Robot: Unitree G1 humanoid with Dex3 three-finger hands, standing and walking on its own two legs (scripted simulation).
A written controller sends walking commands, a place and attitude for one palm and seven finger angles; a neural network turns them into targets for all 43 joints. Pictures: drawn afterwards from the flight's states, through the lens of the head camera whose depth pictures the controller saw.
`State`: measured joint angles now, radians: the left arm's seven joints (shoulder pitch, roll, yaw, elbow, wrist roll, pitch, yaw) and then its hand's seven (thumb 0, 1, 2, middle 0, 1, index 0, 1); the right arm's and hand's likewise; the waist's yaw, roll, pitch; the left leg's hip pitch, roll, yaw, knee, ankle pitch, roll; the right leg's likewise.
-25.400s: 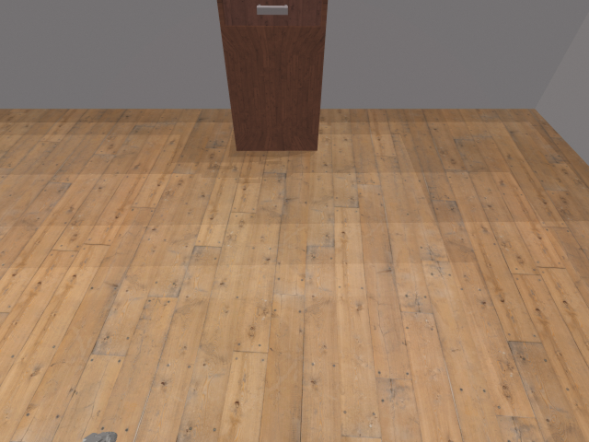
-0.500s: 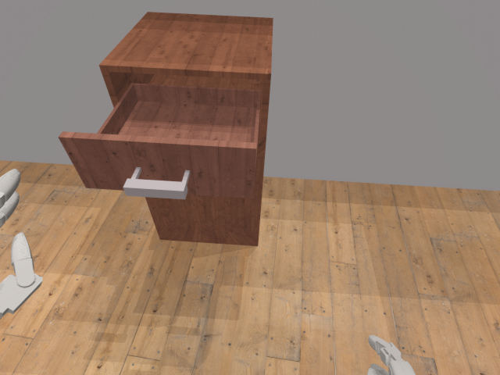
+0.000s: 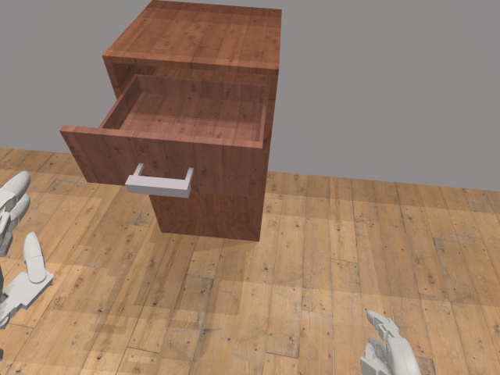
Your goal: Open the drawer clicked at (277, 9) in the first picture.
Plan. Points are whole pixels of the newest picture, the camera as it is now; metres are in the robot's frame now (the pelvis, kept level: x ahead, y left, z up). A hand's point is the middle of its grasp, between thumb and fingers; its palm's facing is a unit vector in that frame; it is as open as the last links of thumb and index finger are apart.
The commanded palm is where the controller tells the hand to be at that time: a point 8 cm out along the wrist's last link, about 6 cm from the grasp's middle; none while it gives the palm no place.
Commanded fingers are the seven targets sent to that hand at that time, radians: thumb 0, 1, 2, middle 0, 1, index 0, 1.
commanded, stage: stop stepping back and stand still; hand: left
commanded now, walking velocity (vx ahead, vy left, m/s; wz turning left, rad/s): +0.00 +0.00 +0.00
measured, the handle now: (162, 178) +0.50 +0.22 -0.01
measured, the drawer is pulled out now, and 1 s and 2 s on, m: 0.29 0.29 0.29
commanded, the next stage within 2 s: let the arm hang, fingers relaxed in 0.10 s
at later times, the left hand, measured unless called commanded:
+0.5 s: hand out of the picture +0.04 +0.17 -0.17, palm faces +0.03 -0.98 -0.18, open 7.2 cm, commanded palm none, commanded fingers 0.00 0.90 0.90 -0.20 -0.30 -0.20 -0.30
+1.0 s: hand out of the picture -0.05 +0.16 -0.17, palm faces +0.05 -0.98 -0.19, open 7.4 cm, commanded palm none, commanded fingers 0.00 0.90 0.90 -0.20 -0.30 -0.20 -0.30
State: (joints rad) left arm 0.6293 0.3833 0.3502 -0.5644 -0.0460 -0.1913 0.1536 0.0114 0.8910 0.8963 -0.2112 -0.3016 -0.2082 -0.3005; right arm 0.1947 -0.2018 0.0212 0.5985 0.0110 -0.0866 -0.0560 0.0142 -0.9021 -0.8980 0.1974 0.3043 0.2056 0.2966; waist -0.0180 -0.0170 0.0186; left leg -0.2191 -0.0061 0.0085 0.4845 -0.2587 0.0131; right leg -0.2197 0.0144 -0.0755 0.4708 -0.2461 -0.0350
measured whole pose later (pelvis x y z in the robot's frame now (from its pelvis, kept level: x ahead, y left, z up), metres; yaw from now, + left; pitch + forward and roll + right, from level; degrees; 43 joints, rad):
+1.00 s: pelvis -0.02 +0.00 +0.00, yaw -1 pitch -2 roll +0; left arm 0.32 0.13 0.01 1.13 0.01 0.01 0.04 0.00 0.91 0.90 -0.20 -0.30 -0.20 -0.30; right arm 0.34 -0.09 0.01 1.12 -0.02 0.01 -0.03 0.00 -0.91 -0.90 0.20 0.30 0.20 0.30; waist 0.00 0.02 0.05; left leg -0.20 0.00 0.02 0.44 -0.20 0.01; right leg -0.20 0.02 -0.07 0.42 -0.19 -0.05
